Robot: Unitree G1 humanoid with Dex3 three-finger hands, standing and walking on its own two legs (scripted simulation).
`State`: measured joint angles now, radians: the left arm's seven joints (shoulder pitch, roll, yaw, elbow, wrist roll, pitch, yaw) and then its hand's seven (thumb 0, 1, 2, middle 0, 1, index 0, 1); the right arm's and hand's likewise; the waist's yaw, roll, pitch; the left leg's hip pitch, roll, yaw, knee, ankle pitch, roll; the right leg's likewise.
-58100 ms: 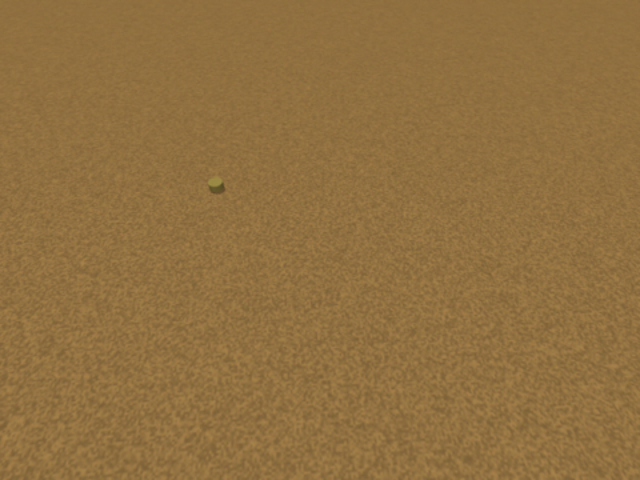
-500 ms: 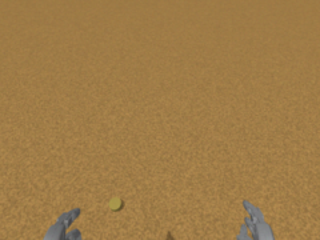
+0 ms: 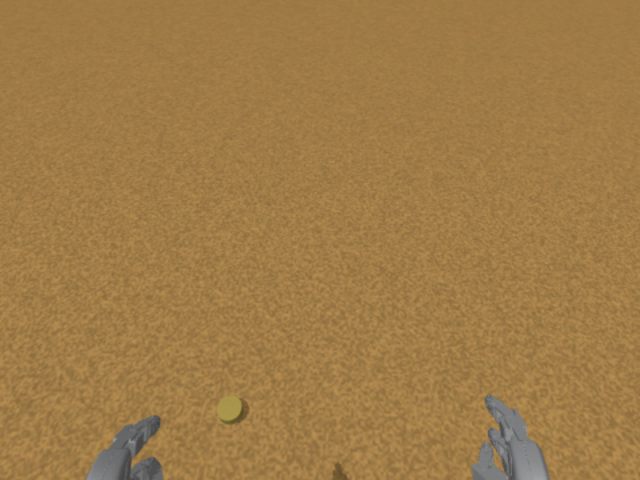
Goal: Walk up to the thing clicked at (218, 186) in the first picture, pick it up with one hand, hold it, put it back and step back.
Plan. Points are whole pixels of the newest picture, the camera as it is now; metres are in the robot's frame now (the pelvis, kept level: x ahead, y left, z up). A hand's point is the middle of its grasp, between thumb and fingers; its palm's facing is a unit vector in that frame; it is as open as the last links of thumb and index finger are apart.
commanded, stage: home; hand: left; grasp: from above
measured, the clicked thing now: (230, 409) +0.47 +0.24 -0.70
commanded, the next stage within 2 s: stand in 0.74 s
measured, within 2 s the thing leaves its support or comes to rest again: neither
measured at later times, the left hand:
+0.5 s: hand out of the picture +0.16 +0.18 -0.05, palm faces +0.05 -0.98 -0.20, open 7.4 cm
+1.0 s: hand out of the picture +0.15 +0.21 -0.09, palm faces +0.01 -0.94 -0.33, open 7.4 cm
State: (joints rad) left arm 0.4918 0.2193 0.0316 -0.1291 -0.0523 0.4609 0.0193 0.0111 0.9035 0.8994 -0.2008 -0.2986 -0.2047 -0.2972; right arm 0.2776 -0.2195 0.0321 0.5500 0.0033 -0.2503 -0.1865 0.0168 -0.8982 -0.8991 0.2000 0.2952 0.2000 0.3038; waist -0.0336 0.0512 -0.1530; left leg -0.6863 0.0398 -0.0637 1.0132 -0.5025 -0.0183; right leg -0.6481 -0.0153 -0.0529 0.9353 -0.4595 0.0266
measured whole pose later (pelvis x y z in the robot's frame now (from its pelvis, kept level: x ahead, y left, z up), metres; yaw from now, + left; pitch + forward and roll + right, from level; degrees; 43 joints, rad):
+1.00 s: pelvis -0.01 +0.00 +0.02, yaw +0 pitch +3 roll +0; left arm 0.23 0.28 0.02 0.45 0.05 0.13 0.03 0.01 0.90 0.90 -0.20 -0.30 -0.21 -0.30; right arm 0.17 -0.28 0.00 0.77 -0.08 -0.07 -0.04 0.01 -0.90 -0.90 0.20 0.30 0.20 0.30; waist 0.03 0.00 0.02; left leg -0.49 0.01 -0.02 0.88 -0.43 -0.01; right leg -0.49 -0.05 -0.01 0.87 -0.42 0.03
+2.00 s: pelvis -0.01 +0.00 +0.07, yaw +0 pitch -4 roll +0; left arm 0.14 0.30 0.03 1.15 0.02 0.00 0.02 0.00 0.90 0.90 -0.20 -0.30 -0.21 -0.30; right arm 0.15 -0.32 -0.02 1.13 -0.03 0.00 -0.02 0.01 -0.90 -0.90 0.20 0.30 0.20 0.30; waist 0.01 0.02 0.06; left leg -0.12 0.01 -0.02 0.37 -0.19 -0.02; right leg -0.12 -0.04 -0.03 0.36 -0.18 0.03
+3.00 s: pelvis +0.00 -0.01 +0.07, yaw +0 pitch -2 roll +0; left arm 0.10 0.32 0.03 1.16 0.01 -0.01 0.00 0.00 0.90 0.90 -0.20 -0.30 -0.21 -0.30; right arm 0.11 -0.34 -0.01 1.14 -0.02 -0.01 -0.01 0.01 -0.90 -0.90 0.20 0.30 0.20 0.30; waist 0.00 0.02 0.06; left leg -0.10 0.03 -0.02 0.33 -0.19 -0.03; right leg -0.11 -0.02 -0.03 0.33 -0.18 0.02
